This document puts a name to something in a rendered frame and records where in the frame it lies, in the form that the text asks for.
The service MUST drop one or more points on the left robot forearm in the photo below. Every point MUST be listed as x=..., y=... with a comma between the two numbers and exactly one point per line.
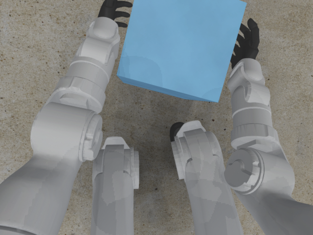
x=90, y=70

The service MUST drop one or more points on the carton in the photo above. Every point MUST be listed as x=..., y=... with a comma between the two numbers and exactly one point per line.
x=181, y=47

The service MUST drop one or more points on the left robot upper arm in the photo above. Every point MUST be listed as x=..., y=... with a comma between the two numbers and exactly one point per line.
x=34, y=199

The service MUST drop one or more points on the right robot upper arm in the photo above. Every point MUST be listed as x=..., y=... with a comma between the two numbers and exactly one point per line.
x=264, y=183

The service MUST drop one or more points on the robot right foot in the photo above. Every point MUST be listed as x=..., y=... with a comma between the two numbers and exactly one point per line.
x=174, y=129

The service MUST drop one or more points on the robot right shin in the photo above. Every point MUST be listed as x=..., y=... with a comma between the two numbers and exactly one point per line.
x=213, y=142

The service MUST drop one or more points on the right robot forearm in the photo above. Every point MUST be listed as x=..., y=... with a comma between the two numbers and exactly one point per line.
x=251, y=112

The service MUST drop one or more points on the robot right hand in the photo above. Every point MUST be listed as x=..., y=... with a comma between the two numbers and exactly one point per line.
x=248, y=45

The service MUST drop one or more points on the robot left hand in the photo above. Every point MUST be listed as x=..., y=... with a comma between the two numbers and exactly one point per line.
x=108, y=9

